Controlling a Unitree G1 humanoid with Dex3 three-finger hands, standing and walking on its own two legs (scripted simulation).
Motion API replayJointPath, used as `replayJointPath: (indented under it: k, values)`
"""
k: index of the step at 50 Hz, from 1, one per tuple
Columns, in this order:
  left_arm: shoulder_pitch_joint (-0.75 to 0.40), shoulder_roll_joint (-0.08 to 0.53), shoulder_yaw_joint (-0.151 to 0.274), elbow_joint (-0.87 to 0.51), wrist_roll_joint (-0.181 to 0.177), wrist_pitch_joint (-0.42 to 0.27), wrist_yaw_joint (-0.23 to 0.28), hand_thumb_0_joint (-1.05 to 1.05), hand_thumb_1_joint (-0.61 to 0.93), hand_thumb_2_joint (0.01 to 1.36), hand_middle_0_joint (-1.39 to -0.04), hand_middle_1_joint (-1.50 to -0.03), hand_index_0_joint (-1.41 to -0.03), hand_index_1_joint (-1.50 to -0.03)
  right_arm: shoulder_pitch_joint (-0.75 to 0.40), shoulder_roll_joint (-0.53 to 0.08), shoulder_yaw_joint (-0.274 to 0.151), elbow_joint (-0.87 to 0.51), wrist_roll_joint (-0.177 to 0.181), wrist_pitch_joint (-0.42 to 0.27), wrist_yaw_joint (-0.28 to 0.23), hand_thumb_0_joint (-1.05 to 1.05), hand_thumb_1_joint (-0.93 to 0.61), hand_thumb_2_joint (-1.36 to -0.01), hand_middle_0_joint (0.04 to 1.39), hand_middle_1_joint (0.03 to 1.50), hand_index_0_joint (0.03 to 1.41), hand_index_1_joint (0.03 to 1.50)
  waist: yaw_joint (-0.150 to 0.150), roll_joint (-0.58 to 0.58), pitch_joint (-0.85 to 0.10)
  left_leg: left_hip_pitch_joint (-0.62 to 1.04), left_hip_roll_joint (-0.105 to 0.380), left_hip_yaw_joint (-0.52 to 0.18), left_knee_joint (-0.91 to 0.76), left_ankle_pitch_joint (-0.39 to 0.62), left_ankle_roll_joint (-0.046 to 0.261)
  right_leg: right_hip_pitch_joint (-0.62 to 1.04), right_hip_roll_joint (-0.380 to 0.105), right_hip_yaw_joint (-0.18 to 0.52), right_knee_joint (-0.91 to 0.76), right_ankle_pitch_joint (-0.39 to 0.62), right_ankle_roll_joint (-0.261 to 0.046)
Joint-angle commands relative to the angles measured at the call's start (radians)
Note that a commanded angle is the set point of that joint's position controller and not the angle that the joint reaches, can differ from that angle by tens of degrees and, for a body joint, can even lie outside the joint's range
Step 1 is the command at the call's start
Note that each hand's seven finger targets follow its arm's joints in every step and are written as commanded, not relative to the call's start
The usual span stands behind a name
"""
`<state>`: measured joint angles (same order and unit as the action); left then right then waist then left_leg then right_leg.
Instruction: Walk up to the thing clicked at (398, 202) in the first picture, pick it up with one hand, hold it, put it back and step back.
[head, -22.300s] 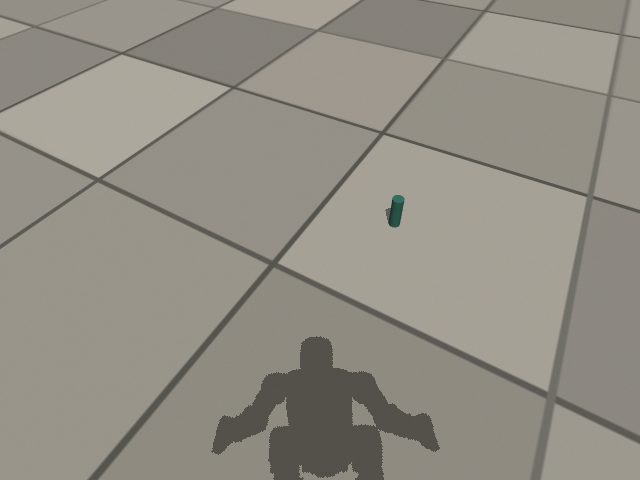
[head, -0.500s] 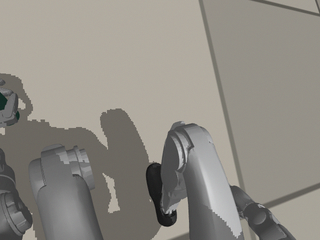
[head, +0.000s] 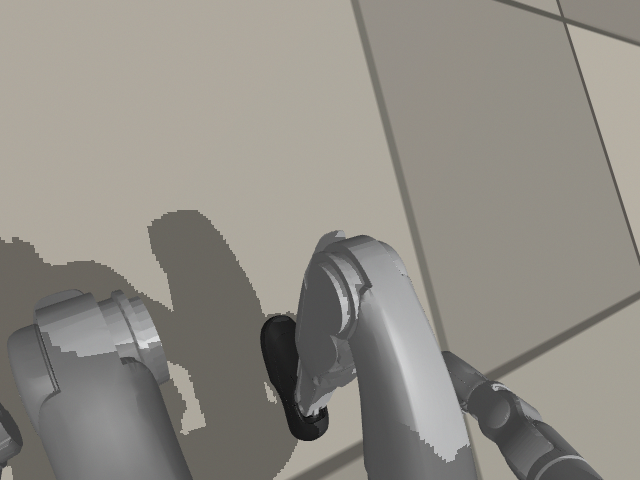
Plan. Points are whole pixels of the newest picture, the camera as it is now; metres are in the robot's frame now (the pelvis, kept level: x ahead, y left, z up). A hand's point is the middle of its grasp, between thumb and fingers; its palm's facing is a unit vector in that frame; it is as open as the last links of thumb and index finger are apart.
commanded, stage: lower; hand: left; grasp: from the side
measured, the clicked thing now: out of the picture +0.43 +0.31 -0.18
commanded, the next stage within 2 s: loosen in 0.56 s
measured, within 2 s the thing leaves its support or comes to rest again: rests again in 0.42 s
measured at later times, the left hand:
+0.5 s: hand out of the picture +0.43 +0.29 -0.18, palm faces +0.41 -0.91 -0.01, open 6.6 cm
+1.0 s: hand out of the picture +0.43 +0.29 -0.18, palm faces +0.40 -0.92 +0.01, open 8.6 cm
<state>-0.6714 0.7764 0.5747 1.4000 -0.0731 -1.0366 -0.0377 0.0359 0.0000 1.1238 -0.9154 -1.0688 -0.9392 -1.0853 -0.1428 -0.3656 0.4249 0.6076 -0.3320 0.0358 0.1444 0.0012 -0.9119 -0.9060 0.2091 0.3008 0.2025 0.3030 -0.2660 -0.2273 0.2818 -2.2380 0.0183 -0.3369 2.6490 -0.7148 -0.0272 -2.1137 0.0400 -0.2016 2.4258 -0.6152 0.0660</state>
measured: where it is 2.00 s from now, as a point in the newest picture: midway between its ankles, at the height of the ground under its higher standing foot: (224, 441)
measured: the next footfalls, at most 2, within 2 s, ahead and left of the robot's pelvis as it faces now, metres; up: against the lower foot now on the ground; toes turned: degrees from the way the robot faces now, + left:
none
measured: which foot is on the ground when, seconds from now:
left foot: down 0.00-1.00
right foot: down 0.00-1.00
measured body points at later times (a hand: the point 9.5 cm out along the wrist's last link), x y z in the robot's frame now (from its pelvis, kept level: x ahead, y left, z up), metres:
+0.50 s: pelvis +0.00 +0.00 +0.00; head +0.24 +0.18 +0.33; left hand +0.41 +0.34 -0.17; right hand +0.16 -0.25 -0.04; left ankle +0.08 +0.13 -0.25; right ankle +0.14 -0.12 -0.25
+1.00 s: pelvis -0.01 +0.01 +0.00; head +0.23 +0.19 +0.33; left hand +0.41 +0.34 -0.18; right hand +0.16 -0.24 -0.03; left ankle +0.08 +0.13 -0.25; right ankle +0.14 -0.12 -0.25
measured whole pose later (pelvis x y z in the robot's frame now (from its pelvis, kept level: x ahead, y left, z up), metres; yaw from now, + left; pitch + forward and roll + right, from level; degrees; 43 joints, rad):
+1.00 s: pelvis -0.01 +0.01 +0.00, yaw -3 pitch +12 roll -18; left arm -0.66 0.86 0.55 1.47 -0.09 -1.13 0.01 0.01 -0.07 0.68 -0.86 -0.80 -0.87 -0.80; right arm -0.20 -0.38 0.52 0.55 -0.37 0.04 0.14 0.00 -0.91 -0.90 0.21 0.30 0.20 0.30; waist -0.27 -0.29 0.33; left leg -2.21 0.03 -0.40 2.68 -0.73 -0.01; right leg -2.06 0.07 -0.25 2.40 -0.60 0.08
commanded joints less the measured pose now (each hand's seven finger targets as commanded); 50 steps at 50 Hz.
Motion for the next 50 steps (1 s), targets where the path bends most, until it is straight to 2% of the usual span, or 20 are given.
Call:
replayJointPath:
  k: [1, 2, 6, 9, 12, 14, 17, 21, 23, 27, 28, 32, 33, 34, 38, 40, 42, 44, 45, 50]
  values:
    - [-0.235, 0.218, 0.006, -0.146, -0.003, -0.101, 0.020, 0.000, 0.461, 1.257, -1.262, -1.368, -1.277, -1.360, 0.059, -0.348, -0.086, -0.020, -0.011, 0.003, -0.019, 0.000, -0.904, -0.903, 0.200, 0.300, 0.200, 0.300, -0.087, 0.512, -0.623, 0.398, 0.048, 0.094, -0.315, 0.161, 0.003, 0.327, 0.035, -0.113, -0.169, 0.194, -0.066]
    - [-0.228, 0.226, 0.010, -0.138, -0.002, -0.102, 0.026, 0.000, 0.456, 1.254, -1.259, -1.367, -1.275, -1.358, 0.050, -0.348, -0.083, -0.025, -0.012, 0.005, -0.019, 0.000, -0.905, -0.903, 0.200, 0.300, 0.200, 0.300, -0.079, 0.515, -0.615, 0.397, 0.048, 0.096, -0.315, 0.157, 0.002, 0.322, 0.035, -0.113, -0.170, 0.188, -0.067]
    - [-0.236, 0.220, -0.002, -0.130, 0.000, -0.115, 0.033, 0.000, 0.447, 1.265, -1.273, -1.380, -1.289, -1.371, 0.038, -0.359, -0.076, -0.029, -0.021, 0.006, -0.019, 0.000, -0.903, -0.902, 0.200, 0.300, 0.200, 0.300, -0.098, 0.528, -0.600, 0.419, 0.054, 0.079, -0.322, 0.153, -0.005, 0.307, 0.037, -0.131, -0.162, 0.185, -0.066]
    - [-0.213, 0.221, -0.007, -0.118, 0.001, -0.119, 0.036, 0.000, 0.452, 1.256, -1.258, -1.365, -1.273, -1.357, 0.030, -0.356, -0.067, -0.033, -0.023, 0.007, -0.020, 0.000, -0.902, -0.902, 0.200, 0.300, 0.200, 0.300, -0.095, 0.522, -0.588, 0.416, 0.057, 0.077, -0.317, 0.157, -0.003, 0.315, 0.041, -0.132, -0.166, 0.193, -0.065]
    - [-0.221, 0.252, -0.005, -0.109, 0.006, -0.125, 0.042, 0.000, 0.441, 1.247, -1.273, -1.361, -1.287, -1.354, 0.021, -0.363, -0.060, -0.036, -0.024, 0.007, -0.021, 0.000, -0.901, -0.902, 0.200, 0.300, 0.200, 0.300, -0.098, 0.522, -0.563, 0.396, 0.058, 0.071, -0.321, 0.132, -0.002, 0.310, 0.043, -0.139, -0.167, 0.174, -0.065]
    - [-0.214, 0.247, 0.000, -0.113, 0.002, -0.132, 0.047, 0.000, 0.445, 1.263, -1.266, -1.366, -1.279, -1.360, 0.023, -0.364, -0.054, -0.039, -0.029, 0.007, -0.019, 0.000, -0.896, -0.901, 0.200, 0.300, 0.200, 0.300, -0.099, 0.533, -0.588, 0.431, 0.061, 0.065, -0.320, 0.171, -0.008, 0.327, 0.045, -0.141, -0.161, 0.202, -0.064]
    - [-0.217, 0.245, -0.003, -0.106, -0.011, -0.138, 0.048, 0.000, 0.433, 1.255, -1.268, -1.361, -1.281, -1.356, 0.018, -0.363, -0.047, -0.042, -0.029, 0.004, -0.020, 0.000, -0.898, -0.901, 0.200, 0.300, 0.200, 0.300, -0.107, 0.509, -0.587, 0.409, 0.059, 0.071, -0.300, 0.159, 0.002, 0.342, 0.050, -0.137, -0.174, 0.204, -0.060]
    - [-0.225, 0.268, -0.006, -0.094, -0.001, -0.148, 0.054, 0.000, 0.438, 1.245, -1.272, -1.350, -1.282, -1.347, 0.011, -0.369, -0.040, -0.041, -0.034, 0.006, -0.021, 0.000, -0.901, -0.902, 0.200, 0.300, 0.200, 0.300, -0.109, 0.531, -0.559, 0.409, 0.062, 0.062, -0.310, 0.153, -0.003, 0.329, 0.052, -0.149, -0.166, 0.196, -0.063]
    - [-0.216, 0.253, -0.014, -0.083, 0.001, -0.152, 0.053, 0.000, 0.466, 1.270, -1.271, -1.360, -1.282, -1.357, 0.003, -0.368, -0.037, -0.048, -0.036, 0.006, -0.022, 0.000, -0.893, -0.901, 0.200, 0.300, 0.200, 0.300, -0.115, 0.516, -0.547, 0.405, 0.063, 0.058, -0.313, 0.142, -0.003, 0.328, 0.051, -0.153, -0.172, 0.187, -0.061]
    - [-0.197, 0.274, -0.004, -0.080, -0.003, -0.157, 0.053, 0.000, 0.441, 1.247, -1.260, -1.337, -1.269, -1.335, 0.001, -0.374, -0.034, -0.051, -0.039, 0.005, -0.021, 0.000, -0.893, -0.901, 0.200, 0.300, 0.200, 0.300, -0.104, 0.515, -0.552, 0.402, 0.064, 0.060, -0.306, 0.139, -0.001, 0.336, 0.056, -0.153, -0.174, 0.187, -0.062]
    - [-0.184, 0.257, -0.001, -0.074, -0.011, -0.156, 0.052, 0.000, 0.438, 1.257, -1.264, -1.349, -1.274, -1.347, -0.004, -0.372, -0.032, -0.054, -0.039, 0.006, -0.021, 0.000, -0.894, -0.901, 0.200, 0.300, 0.200, 0.300, -0.104, 0.506, -0.552, 0.411, 0.065, 0.056, -0.307, 0.149, -0.003, 0.336, 0.056, -0.156, -0.172, 0.192, -0.061]
    - [-0.197, 0.259, -0.016, -0.074, -0.012, -0.162, 0.053, 0.000, 0.450, 1.248, -1.261, -1.334, -1.270, -1.333, -0.003, -0.376, -0.028, -0.051, -0.040, 0.003, -0.022, 0.000, -0.895, -0.901, 0.200, 0.300, 0.200, 0.300, -0.116, 0.505, -0.540, 0.400, 0.065, 0.055, -0.301, 0.147, 0.000, 0.341, 0.058, -0.159, -0.175, 0.197, -0.060]
    - [-0.180, 0.265, -0.008, -0.075, -0.009, -0.162, 0.054, 0.000, 0.445, 1.253, -1.270, -1.340, -1.276, -1.341, -0.004, -0.374, -0.028, -0.053, -0.041, 0.003, -0.022, 0.000, -0.891, -0.901, 0.200, 0.300, 0.199, 0.300, -0.105, 0.503, -0.542, 0.400, 0.066, 0.055, -0.303, 0.149, 0.000, 0.341, 0.060, -0.158, -0.175, 0.196, -0.062]
    - [-0.187, 0.271, -0.012, -0.079, -0.007, -0.164, 0.055, 0.000, 0.408, 1.173, -1.324, -1.314, -1.334, -1.311, -0.005, -0.373, -0.027, -0.052, -0.043, 0.003, -0.022, 0.000, -0.902, -0.898, 0.200, 0.300, 0.200, 0.300, -0.108, 0.511, -0.548, 0.408, 0.066, 0.057, -0.300, 0.152, 0.000, 0.346, 0.061, -0.158, -0.176, 0.199, -0.062]
    - [-0.217, 0.249, -0.028, -0.085, -0.015, -0.169, 0.052, 0.000, 0.218, 0.853, -1.130, -1.039, -1.147, -1.021, -0.015, -0.383, -0.030, -0.055, -0.040, 0.001, -0.022, 0.000, -0.912, -0.894, 0.201, 0.300, 0.200, 0.300, -0.127, 0.513, -0.519, 0.412, 0.071, 0.039, -0.317, 0.128, -0.005, 0.311, 0.058, -0.168, -0.172, 0.182, -0.062]
    - [-0.199, 0.264, -0.014, -0.083, -0.011, -0.172, 0.053, 0.000, 0.137, 0.723, -1.075, -0.955, -1.090, -0.937, -0.005, -0.388, -0.031, -0.051, -0.041, 0.005, -0.022, 0.000, -0.915, -0.894, 0.201, 0.300, 0.200, 0.300, -0.114, 0.539, -0.525, 0.439, 0.075, 0.028, -0.329, 0.147, -0.013, 0.312, 0.056, -0.171, -0.158, 0.191, -0.064]
    - [-0.196, 0.268, -0.015, -0.080, -0.008, -0.174, 0.052, 0.000, 0.018, 0.622, -1.000, -0.864, -1.016, -0.846, -0.010, -0.381, -0.026, -0.056, -0.044, 0.008, -0.021, 0.000, -0.917, -0.894, 0.201, 0.300, 0.200, 0.300, -0.114, 0.523, -0.535, 0.428, 0.071, 0.035, -0.315, 0.156, -0.009, 0.324, 0.059, -0.171, -0.165, 0.197, -0.063]
    - [-0.203, 0.246, -0.027, -0.079, -0.012, -0.173, 0.051, 0.000, -0.108, 0.562, -0.841, -0.725, -0.856, -0.722, -0.018, -0.378, -0.022, -0.062, -0.045, 0.009, -0.021, 0.000, -0.917, -0.900, 0.201, 0.300, 0.200, 0.300, -0.118, 0.524, -0.516, 0.415, 0.070, 0.036, -0.320, 0.139, -0.009, 0.322, 0.059, -0.171, -0.170, 0.187, -0.063]
    - [-0.190, 0.262, -0.022, -0.068, -0.009, -0.170, 0.052, 0.000, -0.158, 0.505, -0.778, -0.659, -0.779, -0.657, -0.014, -0.380, -0.024, -0.057, -0.044, 0.008, -0.021, 0.000, -0.918, -0.900, 0.201, 0.300, 0.200, 0.300, -0.112, 0.528, -0.511, 0.409, 0.069, 0.040, -0.317, 0.132, -0.006, 0.319, 0.060, -0.168, -0.170, 0.183, -0.064]
    - [-0.177, 0.244, -0.031, -0.054, -0.016, -0.161, 0.050, 0.000, -0.305, 0.377, -0.626, -0.495, -0.620, -0.500, -0.019, -0.378, -0.021, -0.071, -0.042, 0.009, -0.021, 0.000, -0.922, -0.903, 0.201, 0.301, 0.200, 0.301, -0.111, 0.486, -0.503, 0.391, 0.067, 0.040, -0.316, 0.123, 0.001, 0.321, 0.063, -0.171, -0.183, 0.177, -0.062]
